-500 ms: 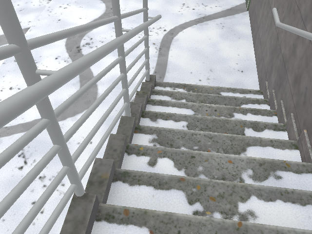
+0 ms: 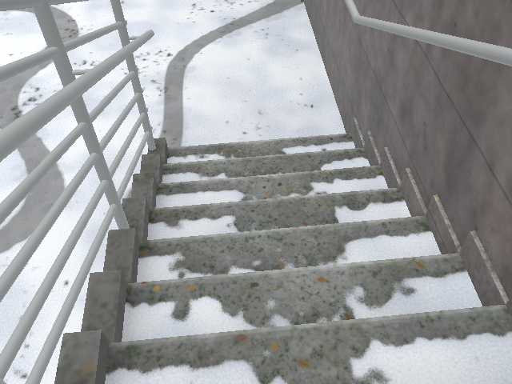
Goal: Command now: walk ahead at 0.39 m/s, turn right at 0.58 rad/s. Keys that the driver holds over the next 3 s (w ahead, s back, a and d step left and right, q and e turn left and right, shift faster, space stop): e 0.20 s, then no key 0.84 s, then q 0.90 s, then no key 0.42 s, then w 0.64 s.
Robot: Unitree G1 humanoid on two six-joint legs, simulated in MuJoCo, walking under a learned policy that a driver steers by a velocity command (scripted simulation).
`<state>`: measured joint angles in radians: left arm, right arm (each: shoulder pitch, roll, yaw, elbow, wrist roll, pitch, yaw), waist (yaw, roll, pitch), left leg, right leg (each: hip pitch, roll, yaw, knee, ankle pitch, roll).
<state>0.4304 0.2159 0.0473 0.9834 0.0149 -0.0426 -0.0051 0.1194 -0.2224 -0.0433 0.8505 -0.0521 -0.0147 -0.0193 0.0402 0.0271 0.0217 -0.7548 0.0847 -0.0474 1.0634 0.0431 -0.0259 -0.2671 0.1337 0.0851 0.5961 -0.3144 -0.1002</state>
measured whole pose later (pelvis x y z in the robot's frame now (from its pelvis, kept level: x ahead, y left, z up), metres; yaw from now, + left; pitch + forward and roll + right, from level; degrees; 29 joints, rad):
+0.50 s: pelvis +0.16 +0.10 -0.15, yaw -11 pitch -1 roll -1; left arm 0.21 0.23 0.03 0.74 0.04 0.10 0.04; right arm 0.38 -0.19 0.01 0.87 -0.02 0.02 -0.02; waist -0.03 -0.08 0.03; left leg -0.37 -0.02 0.00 0.58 -0.19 0.04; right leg -0.96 0.16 0.06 2.23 -0.53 0.01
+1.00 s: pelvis +0.10 +0.06 -0.09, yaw -11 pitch -1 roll +1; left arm 0.40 0.17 -0.05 0.75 0.02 0.05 0.05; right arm 0.36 -0.30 -0.09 0.82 0.01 0.05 -0.01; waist 0.02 0.08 -0.07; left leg -0.55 -0.13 -0.36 0.73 -0.37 0.01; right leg -0.43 0.07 -0.03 1.22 -0.78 -0.09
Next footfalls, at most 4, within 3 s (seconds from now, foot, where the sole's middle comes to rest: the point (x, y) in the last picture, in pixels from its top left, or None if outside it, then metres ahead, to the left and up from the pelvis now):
0.28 left None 0.29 0.17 -0.91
0.88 right None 0.06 -0.01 -0.76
1.62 left None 0.24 0.21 -0.91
2.36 right None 0.30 -0.05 -0.91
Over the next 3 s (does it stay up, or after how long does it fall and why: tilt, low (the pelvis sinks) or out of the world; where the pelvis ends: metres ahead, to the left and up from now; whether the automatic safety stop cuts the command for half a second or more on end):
stays up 0.42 0.06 -0.17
